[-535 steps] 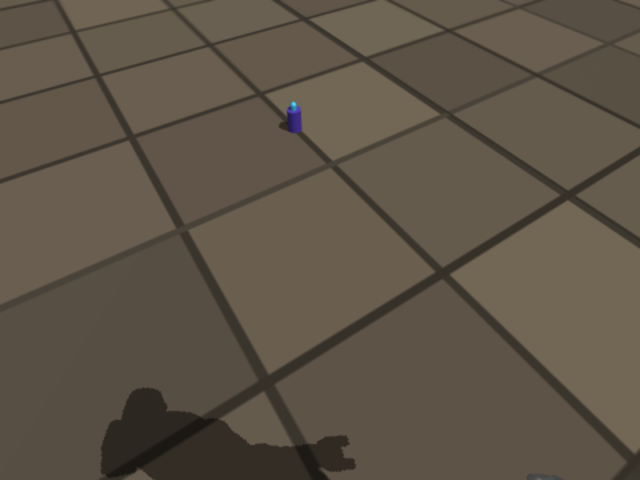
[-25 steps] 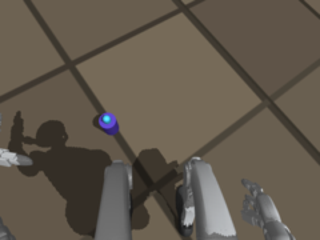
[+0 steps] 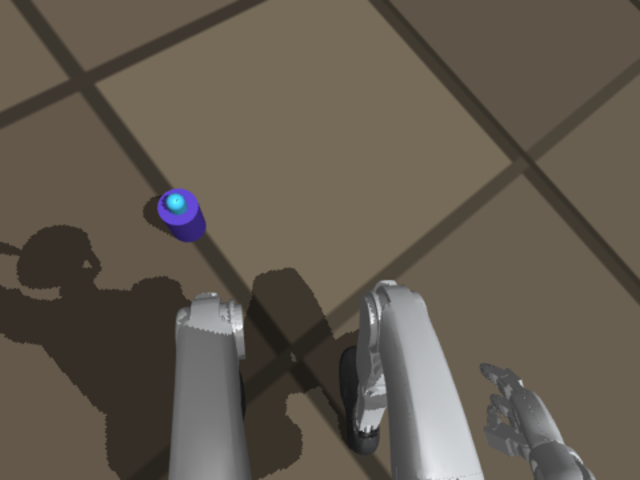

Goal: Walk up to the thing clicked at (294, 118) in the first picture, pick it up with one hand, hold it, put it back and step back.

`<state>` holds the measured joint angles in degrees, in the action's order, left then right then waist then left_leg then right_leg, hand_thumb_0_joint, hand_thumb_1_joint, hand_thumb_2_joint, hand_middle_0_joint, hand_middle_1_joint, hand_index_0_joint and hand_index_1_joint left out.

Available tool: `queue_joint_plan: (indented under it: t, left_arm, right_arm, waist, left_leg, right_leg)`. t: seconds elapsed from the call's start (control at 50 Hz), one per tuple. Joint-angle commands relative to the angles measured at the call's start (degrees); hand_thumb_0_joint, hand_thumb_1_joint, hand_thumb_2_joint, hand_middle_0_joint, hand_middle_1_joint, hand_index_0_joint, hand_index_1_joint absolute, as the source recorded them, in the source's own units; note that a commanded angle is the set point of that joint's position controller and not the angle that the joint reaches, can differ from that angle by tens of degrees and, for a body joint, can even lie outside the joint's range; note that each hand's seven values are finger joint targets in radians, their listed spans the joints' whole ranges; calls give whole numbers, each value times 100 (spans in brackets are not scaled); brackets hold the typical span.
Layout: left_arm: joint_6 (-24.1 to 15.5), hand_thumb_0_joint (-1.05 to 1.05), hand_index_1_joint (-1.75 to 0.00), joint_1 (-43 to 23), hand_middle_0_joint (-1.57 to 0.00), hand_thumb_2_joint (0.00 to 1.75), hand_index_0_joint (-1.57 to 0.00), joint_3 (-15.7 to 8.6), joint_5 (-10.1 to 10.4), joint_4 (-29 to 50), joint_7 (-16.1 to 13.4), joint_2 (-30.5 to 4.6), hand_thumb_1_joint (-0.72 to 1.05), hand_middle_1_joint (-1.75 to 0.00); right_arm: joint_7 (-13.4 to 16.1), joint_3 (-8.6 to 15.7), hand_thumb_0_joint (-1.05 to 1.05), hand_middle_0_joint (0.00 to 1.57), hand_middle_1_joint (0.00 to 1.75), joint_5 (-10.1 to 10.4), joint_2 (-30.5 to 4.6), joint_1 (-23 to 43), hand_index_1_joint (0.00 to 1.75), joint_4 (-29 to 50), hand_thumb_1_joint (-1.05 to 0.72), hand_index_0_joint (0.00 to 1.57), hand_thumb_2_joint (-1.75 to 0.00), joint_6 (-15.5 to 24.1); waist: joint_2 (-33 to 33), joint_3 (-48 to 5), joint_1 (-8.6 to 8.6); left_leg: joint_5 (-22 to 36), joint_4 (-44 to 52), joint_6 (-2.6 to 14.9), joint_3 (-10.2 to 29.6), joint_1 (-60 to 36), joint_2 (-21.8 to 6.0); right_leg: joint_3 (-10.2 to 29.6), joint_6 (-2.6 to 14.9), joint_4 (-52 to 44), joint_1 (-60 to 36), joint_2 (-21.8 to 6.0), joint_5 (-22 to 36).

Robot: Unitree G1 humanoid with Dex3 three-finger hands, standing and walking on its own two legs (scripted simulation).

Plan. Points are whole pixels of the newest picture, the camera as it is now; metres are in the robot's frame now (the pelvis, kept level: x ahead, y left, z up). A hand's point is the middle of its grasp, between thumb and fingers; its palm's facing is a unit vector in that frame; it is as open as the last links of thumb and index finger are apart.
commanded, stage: go down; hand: left
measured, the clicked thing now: (182, 213) +0.51 +0.22 -0.35
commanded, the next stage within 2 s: approach in 0.72 s
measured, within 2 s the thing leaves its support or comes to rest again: neither
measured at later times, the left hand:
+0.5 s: hand out of the picture +0.43 +0.40 -0.02, palm faces +0.15 -0.98 -0.09, open 17.5 cm
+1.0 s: hand out of the picture +0.44 +0.41 -0.04, palm faces +0.17 -0.98 -0.05, open 17.6 cm
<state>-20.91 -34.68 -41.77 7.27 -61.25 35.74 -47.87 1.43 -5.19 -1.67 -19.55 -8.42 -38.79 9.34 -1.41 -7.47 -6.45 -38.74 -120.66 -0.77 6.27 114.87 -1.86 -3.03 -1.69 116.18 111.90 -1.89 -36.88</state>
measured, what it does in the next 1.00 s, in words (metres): lowers itself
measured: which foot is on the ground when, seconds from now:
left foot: down 0.00-1.00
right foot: down 0.00-1.00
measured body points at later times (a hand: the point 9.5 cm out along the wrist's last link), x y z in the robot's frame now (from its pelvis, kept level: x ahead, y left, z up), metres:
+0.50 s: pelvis +0.00 +0.00 -0.04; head +0.21 +0.07 +0.35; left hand +0.41 +0.45 -0.01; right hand +0.12 -0.28 -0.14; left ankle +0.08 +0.13 -0.40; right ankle +0.10 -0.14 -0.40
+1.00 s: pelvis -0.01 +0.01 -0.06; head +0.21 +0.09 +0.32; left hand +0.42 +0.46 -0.03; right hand +0.11 -0.28 -0.14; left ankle +0.08 +0.13 -0.40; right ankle +0.10 -0.14 -0.40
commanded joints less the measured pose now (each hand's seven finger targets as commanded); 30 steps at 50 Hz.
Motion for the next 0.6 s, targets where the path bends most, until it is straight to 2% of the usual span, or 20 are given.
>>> queue_joint_plan:
  t: [0.0,0.08,0.14,0.2,0.26,0.28,0.3,0.32,0.34,0.36,0.4,0.46,0.48,0.52,0.58]
  left_arm:
    - [-318,0,-8,-1385,-2,10,-3,-421,217,1040,65,-2437,-54,-10]
    - [-304,0,-8,-1534,-2,8,-4,-426,212,1018,160,-2521,-53,-9]
    - [-300,0,-8,-1619,-3,8,-4,-509,216,985,185,-2665,-57,-9]
    - [-310,0,-7,-1743,-3,7,-4,-497,212,916,227,-2708,-56,-9]
    - [-300,0,-8,-1788,-3,7,-5,-536,202,907,262,-2825,-57,-9]
    - [-299,0,-8,-1849,-3,7,-5,-535,202,903,280,-2837,-58,-10]
    - [-296,0,-7,-1864,-3,7,-5,-560,217,936,292,-2851,-56,-9]
    - [-289,0,-7,-1792,-3,6,-5,-521,213,837,312,-2790,-57,-9]
    - [-309,0,-8,-2037,-3,7,-5,-570,227,1000,322,-2949,-57,-9]
    - [-299,0,-7,-1868,-3,6,-5,-613,229,842,339,-2926,-57,-9]
    - [-284,0,-7,-1945,-3,6,-5,-596,235,828,360,-2960,-58,-9]
    - [-298,0,-7,-2033,-3,6,-5,-699,249,861,377,-3168,-58,-9]
    - [-281,0,-6,-1962,-3,5,-5,-680,244,751,392,-3094,-58,-8]
    - [-289,0,-7,-2025,-3,6,-5,-713,251,802,404,-3217,-58,-9]
    - [-275,0,-6,-1999,-3,6,-4,-709,279,738,435,-3239,-57,-8]
  right_arm:
    - [86,452,0,20,30,-14,-1310,-731,30,340,-88,20,-90,174]
    - [82,431,0,20,30,-16,-1383,-764,30,302,-88,20,-90,152]
    - [82,400,0,20,30,-25,-1394,-807,30,295,-89,20,-90,145]
    - [76,367,0,20,30,-31,-1431,-763,30,301,-89,20,-90,132]
    - [71,353,0,20,30,-32,-1452,-746,30,330,-88,20,-90,118]
    - [70,324,0,20,30,-34,-1450,-794,30,316,-89,20,-90,110]
    - [75,337,0,20,30,-32,-1486,-781,30,323,-89,20,-90,110]
    - [67,310,0,20,30,-42,-1476,-776,30,312,-89,20,-90,112]
    - [67,301,0,20,30,-46,-1490,-815,30,308,-89,20,-90,103]
    - [74,290,0,20,30,-51,-1519,-818,30,302,-89,20,-90,93]
    - [65,271,0,20,30,-59,-1516,-819,30,312,-89,20,-90,80]
    - [58,218,0,20,30,-78,-1513,-804,30,323,-89,20,-90,56]
    - [56,205,0,20,30,-80,-1526,-813,30,325,-89,20,-90,43]
    - [47,206,0,20,30,-80,-1539,-764,30,358,-89,20,-90,44]
    - [53,159,0,20,30,-97,-1535,-771,30,359,-89,20,-90,25]
  waist:
    - [1417,-3344,225]
    - [1678,-3370,182]
    - [1554,-3417,160]
    - [1649,-3209,104]
    - [1700,-3287,155]
    - [1774,-3227,68]
    - [1769,-3295,128]
    - [1809,-3308,83]
    - [1847,-3342,61]
    - [1868,-3366,91]
    - [1752,-3241,21]
    - [1741,-3272,40]
    - [1685,-3241,-1]
    - [1642,-3262,47]
    - [1583,-3242,0]
  left_leg:
    - [471,1563,202,-275,-2330,33]
    - [600,1491,162,-182,-2547,7]
    - [655,1343,176,-204,-2369,27]
    - [444,1349,176,-125,-2275,11]
    - [410,1325,165,-97,-2324,9]
    - [431,1288,160,-90,-2302,10]
    - [435,1282,159,-67,-2356,14]
    - [587,1226,143,-64,-2399,16]
    - [599,1170,150,-94,-2362,22]
    - [785,1144,134,-57,-2480,24]
    - [730,1028,170,-123,-2225,44]
    - [693,946,186,-160,-2105,48]
    - [695,936,188,-145,-2089,46]
    - [568,878,209,-191,-1956,55]
    - [606,798,227,-241,-1813,59]
  right_leg:
    - [-150,358,-1058,-1600,157,431]
    - [-212,383,-822,-1242,151,541]
    - [-226,369,-767,-1281,152,570]
    - [-277,371,-634,-1033,149,432]
    - [-296,378,-557,-933,152,401]
    - [-311,372,-529,-927,140,426]
    - [-314,377,-495,-865,141,438]
    - [-321,383,-445,-846,135,544]
    - [-314,382,-446,-876,135,537]
    - [-335,386,-385,-820,130,672]
    - [-323,379,-427,-847,136,606]
    - [-321,368,-405,-952,150,572]
    - [-349,357,-413,-965,151,580]
    - [-330,359,-410,-944,169,465]
    - [-338,348,-420,-1104,184,498]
